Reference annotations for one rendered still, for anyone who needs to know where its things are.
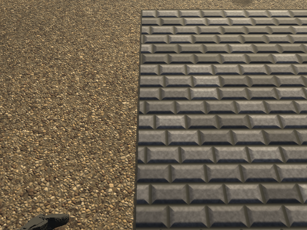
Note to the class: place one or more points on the left robot hand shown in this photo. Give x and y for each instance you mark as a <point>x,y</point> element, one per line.
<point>47,222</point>

